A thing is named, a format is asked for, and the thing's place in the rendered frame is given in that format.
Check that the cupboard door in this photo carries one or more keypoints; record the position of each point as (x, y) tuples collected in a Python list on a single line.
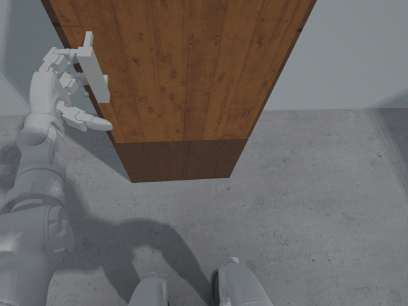
[(183, 70)]

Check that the robot left shin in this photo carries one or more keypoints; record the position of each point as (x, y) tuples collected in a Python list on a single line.
[(152, 274)]

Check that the robot right shin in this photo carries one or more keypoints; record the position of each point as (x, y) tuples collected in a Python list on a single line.
[(227, 302)]

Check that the robot shin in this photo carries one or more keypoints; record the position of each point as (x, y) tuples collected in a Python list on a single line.
[(227, 302), (152, 274)]

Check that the left robot hand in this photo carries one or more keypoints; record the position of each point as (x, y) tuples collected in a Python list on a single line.
[(47, 91)]

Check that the robot left forearm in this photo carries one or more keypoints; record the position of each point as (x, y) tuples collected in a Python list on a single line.
[(41, 175)]

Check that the handle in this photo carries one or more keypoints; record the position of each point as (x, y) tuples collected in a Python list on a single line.
[(90, 66)]

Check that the robot left upper arm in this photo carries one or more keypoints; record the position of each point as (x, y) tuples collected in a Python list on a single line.
[(32, 243)]

